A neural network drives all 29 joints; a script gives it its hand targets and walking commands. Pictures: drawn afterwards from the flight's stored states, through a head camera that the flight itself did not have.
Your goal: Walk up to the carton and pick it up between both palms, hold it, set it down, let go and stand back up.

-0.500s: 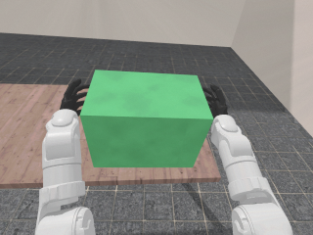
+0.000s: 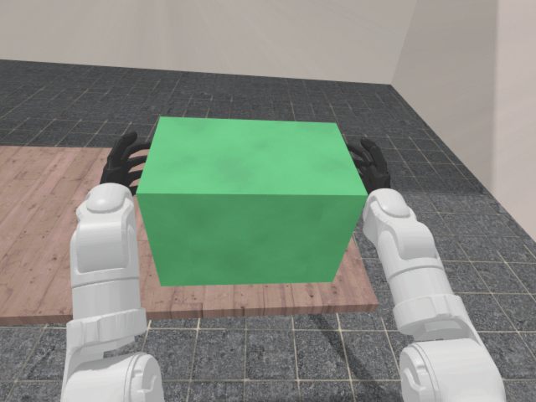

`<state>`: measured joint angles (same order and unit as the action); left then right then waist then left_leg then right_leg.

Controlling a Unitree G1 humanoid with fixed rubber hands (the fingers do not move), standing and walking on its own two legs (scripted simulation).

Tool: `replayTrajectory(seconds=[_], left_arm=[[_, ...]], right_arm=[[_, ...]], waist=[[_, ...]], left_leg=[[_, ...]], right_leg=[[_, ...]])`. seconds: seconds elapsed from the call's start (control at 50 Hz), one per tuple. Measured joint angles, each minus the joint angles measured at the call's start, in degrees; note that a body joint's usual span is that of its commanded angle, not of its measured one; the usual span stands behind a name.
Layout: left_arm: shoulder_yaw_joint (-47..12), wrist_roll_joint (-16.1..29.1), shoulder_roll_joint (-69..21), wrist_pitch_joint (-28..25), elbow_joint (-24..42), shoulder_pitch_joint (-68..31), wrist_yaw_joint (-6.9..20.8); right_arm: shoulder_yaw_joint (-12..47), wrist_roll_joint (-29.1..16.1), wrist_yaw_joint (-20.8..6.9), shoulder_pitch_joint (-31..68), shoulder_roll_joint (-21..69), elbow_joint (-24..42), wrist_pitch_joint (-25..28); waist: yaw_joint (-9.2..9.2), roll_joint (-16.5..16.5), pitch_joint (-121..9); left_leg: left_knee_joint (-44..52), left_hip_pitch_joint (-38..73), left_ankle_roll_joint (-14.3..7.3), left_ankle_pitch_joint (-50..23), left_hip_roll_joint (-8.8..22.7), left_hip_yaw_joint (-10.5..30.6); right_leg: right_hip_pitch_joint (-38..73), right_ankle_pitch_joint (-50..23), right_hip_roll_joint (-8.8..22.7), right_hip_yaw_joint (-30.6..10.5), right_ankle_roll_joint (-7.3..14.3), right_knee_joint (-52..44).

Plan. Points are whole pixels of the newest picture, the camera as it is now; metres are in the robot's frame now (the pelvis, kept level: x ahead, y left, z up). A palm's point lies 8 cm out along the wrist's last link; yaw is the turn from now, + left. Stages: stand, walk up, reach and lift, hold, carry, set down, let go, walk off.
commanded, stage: hold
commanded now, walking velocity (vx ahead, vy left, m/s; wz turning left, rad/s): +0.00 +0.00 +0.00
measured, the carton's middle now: (250, 203) +0.39 +0.02 +0.15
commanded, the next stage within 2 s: none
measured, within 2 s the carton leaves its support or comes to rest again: neither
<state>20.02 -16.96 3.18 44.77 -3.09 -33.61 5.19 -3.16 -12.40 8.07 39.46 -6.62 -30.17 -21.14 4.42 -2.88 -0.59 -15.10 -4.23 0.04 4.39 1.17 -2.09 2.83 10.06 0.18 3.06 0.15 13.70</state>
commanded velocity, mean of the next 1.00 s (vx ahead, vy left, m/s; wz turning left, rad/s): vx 0.00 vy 0.00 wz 0.00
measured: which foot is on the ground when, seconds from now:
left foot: down 0.00-1.00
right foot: down 0.00-1.00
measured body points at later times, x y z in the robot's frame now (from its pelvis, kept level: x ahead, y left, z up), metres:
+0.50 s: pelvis +0.00 +0.00 +0.00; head -0.05 +0.01 +0.45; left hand +0.37 +0.20 +0.20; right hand +0.38 -0.17 +0.20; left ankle +0.05 +0.12 -0.75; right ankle -0.02 -0.11 -0.75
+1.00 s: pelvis +0.00 +0.00 +0.00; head -0.05 +0.02 +0.45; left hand +0.37 +0.19 +0.21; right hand +0.37 -0.17 +0.20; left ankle +0.05 +0.12 -0.75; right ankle -0.02 -0.11 -0.75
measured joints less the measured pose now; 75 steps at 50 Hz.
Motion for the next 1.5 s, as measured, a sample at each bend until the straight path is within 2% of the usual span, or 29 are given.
replayTrajectory(seconds=[0.18,0.34,0.42,0.52,0.94,1.04,1.18,1.5], left_arm=[[0.45,-0.06,-0.25,0.12,-0.3,-0.13,0.0],[1.15,-0.26,-0.16,0.23,1.45,1.55,1.15],[0.91,0.05,-0.19,0.26,2.52,2.25,1.17],[1.28,0.22,-0.16,-0.13,0.84,1.22,1.23],[1.3,-0.38,-0.3,-0.2,0.28,0.8,1.07],[-0.28,1.73,0.67,-0.43,1.72,1.93,-0.1],[0.04,0.87,0.21,0.02,-0.32,0.62,-0.3],[0.47,1.07,0.74,-0.61,-1.62,0.22,-0.09]], right_arm=[[0.05,0.02,-0.1,0.6,-0.21,-0.26,-0.71],[2.1,-1.49,1.39,-0.86,-0.19,2.04,-1.55],[1.78,-1.37,1.48,-1.85,0.17,3.62,-1.77],[0.6,-0.31,1.28,-1.64,0.72,3.39,-2.15],[0.82,-0.55,1.12,-0.53,0.26,1.93,-1.91],[0.21,-0.51,0.95,-1.22,0.51,3.74,-1.83],[0.06,-0.09,0.28,0.58,-0.18,0.84,-2.12],[0.4,-0.06,0.58,1.37,0.01,-0.53,-1.61]], waist=[[-0.05,0.39,-0.73],[0.47,0.3,-0.18],[0.58,0.46,-0.08],[0.36,0.6,-0.38],[0.41,0.41,-0.32],[0.6,0.28,-1.03],[0.22,0.1,-1.47],[0.11,0.16,-1.59]], left_leg=[[0.12,0.1,0.2,0.22,0.17,-0.11],[-0.14,0.99,0.41,0.64,0.21,0.39],[-0.54,0.72,0.42,0.77,0.18,0.66],[-0.36,0.31,0.34,0.54,0.11,0.58],[-0.18,0.9,0.24,0.53,0.05,0.41],[-0.55,0.22,0.32,0.64,0.18,0.24],[0.06,0.3,0.44,0.24,0.5,-0.41],[0.01,0.56,0.48,0.36,0.4,-0.01]], right_leg=[[-0.09,0.27,-0.18,-0.19,0.2,0.1],[1.32,0.42,-0.32,0.21,0.32,-0.42],[1.28,0.48,-0.33,0.43,0.34,-0.32],[0.54,0.5,-0.25,0.33,0.31,0.09],[1.06,0.31,-0.24,-0.01,0.22,-0.19],[0.14,0.46,-0.33,-0.24,0.29,0.43],[-0.52,0.26,-0.6,-0.96,0.48,0.72],[-0.08,0.33,-0.58,-0.7,0.49,0.57]])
